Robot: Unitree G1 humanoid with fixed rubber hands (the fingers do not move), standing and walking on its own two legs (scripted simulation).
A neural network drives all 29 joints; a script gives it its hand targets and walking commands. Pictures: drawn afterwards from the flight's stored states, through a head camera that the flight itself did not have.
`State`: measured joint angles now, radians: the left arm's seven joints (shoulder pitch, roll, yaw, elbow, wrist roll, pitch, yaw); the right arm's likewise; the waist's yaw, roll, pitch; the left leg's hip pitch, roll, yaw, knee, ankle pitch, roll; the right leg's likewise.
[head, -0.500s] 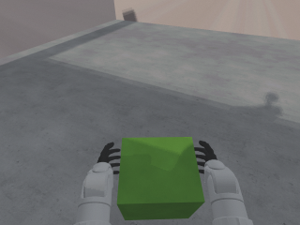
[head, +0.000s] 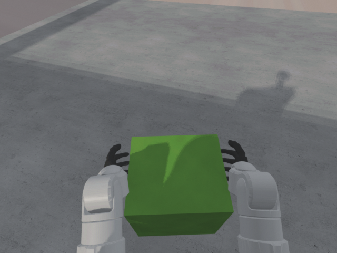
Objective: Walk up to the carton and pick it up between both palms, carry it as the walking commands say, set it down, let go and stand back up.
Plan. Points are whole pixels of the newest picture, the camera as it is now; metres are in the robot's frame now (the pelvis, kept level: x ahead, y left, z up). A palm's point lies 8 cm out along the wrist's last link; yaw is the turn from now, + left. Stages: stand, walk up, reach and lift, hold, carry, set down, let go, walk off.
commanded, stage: carry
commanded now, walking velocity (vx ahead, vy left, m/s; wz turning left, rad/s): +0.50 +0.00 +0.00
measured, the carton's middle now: (175, 188) +0.30 +0.00 +0.00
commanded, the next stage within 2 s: none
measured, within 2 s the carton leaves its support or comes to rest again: neither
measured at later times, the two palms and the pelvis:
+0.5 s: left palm (124, 98) +0.62 +0.16 +0.06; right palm (207, 95) +0.61 -0.12 +0.06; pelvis +0.31 +0.03 -0.01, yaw -2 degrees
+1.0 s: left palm (137, 54) +0.93 +0.14 +0.06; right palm (199, 50) +0.95 -0.14 +0.06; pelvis +0.64 -0.02 +0.00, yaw +3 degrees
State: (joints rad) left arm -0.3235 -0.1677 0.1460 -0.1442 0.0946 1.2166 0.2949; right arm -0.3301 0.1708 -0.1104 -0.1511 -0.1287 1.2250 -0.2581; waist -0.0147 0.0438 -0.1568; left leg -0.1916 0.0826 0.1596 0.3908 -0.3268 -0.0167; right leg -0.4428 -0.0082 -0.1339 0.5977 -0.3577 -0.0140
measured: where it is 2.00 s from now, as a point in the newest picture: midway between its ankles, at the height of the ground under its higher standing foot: (169, 131)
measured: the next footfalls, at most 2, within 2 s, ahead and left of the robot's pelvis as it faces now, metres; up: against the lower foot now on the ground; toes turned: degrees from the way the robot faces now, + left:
right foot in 0.04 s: +0.09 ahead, -0.10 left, +0.00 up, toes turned -6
left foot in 0.38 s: +0.38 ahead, +0.10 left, +0.00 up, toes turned +10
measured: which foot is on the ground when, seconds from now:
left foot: down 0.00-0.04, up 0.06-0.36, down 0.38-0.82, up 0.84-1.00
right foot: up 0.00-0.02, down 0.04-0.40, up 0.42-0.78, down 0.80-1.00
